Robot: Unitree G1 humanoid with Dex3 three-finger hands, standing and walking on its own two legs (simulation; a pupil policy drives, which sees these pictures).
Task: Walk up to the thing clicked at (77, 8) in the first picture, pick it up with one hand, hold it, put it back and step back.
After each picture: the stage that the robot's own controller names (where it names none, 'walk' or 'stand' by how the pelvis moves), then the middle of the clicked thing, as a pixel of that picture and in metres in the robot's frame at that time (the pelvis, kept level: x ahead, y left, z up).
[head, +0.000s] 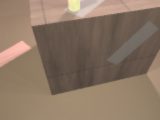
stand; out of the picture +0.92 +0.04 +0.11
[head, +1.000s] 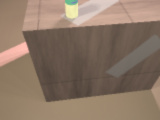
rise first; out of the picture +0.83 +0.09 +0.13
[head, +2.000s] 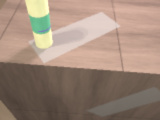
walk; (39, 17) +0.53 +0.21 +0.13
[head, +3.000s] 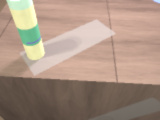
stand; (28, 29) +0.50 +0.21 +0.13
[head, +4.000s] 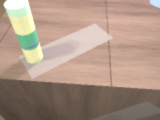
stand; (26, 34) +0.51 +0.21 +0.11
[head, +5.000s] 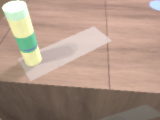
stand; (25, 37) +0.50 +0.22 +0.11
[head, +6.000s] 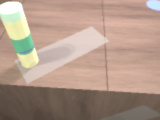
stand; (21, 39) +0.49 +0.23 +0.11
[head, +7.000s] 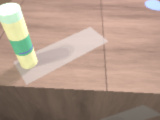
stand; (20, 40) +0.48 +0.24 +0.11
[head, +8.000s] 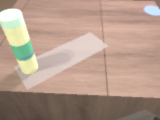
rise first; (21, 45) +0.47 +0.24 +0.11
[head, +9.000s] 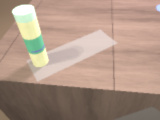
go down; (33, 39) +0.50 +0.23 +0.11
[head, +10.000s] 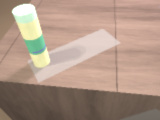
go down; (34, 39) +0.49 +0.23 +0.11
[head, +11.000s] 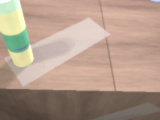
go down; (14, 33) +0.46 +0.20 +0.13
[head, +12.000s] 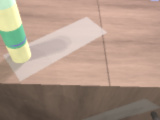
close in; (11, 30) +0.48 +0.21 +0.14
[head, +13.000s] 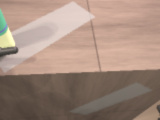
close; out of the picture +0.50 +0.24 +0.16
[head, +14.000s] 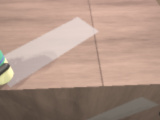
lift; out of the picture +0.40 +0.26 +0.15
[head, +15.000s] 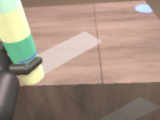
lift; (19, 43) +0.34 +0.16 +0.26
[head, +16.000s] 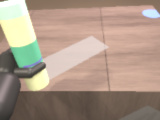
hold; (26, 49) +0.35 +0.17 +0.23
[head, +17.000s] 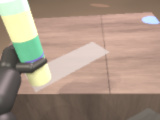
hold; (27, 45) +0.35 +0.16 +0.26
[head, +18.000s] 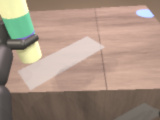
crouch; (18, 22) +0.40 +0.17 +0.29
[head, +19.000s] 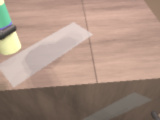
lower; out of the picture +0.49 +0.21 +0.23
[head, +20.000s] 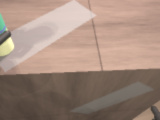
lower; out of the picture +0.49 +0.24 +0.17
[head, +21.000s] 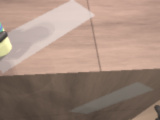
lower; out of the picture +0.48 +0.24 +0.17
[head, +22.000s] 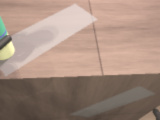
lower; out of the picture +0.48 +0.24 +0.16
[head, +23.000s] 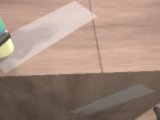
loosen; out of the picture +0.48 +0.24 +0.17
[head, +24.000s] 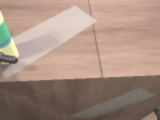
withdraw; out of the picture +0.46 +0.23 +0.16
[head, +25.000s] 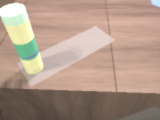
sink last; (25, 43) +0.44 +0.22 +0.14
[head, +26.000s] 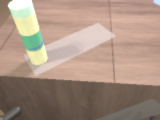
stand; (31, 35) +0.49 +0.22 +0.13
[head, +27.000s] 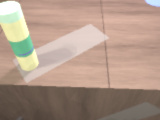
stand; (20, 40) +0.46 +0.23 +0.12
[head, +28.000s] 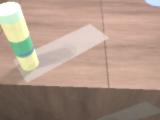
stand; (20, 41) +0.46 +0.23 +0.12
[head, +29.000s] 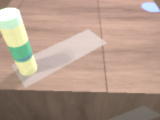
walk; (19, 46) +0.45 +0.23 +0.12
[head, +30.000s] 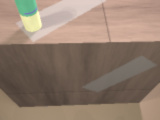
walk; out of the picture +0.60 +0.21 +0.13
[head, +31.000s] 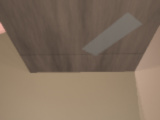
walk; out of the picture +0.92 +0.24 +0.13
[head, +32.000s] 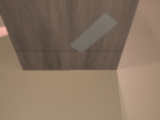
stand; out of the picture +1.14 +0.27 +0.12
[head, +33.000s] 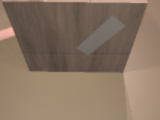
stand; out of the picture +1.12 +0.25 +0.11
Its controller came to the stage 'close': yes
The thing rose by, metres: 0.21
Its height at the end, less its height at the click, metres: +0.00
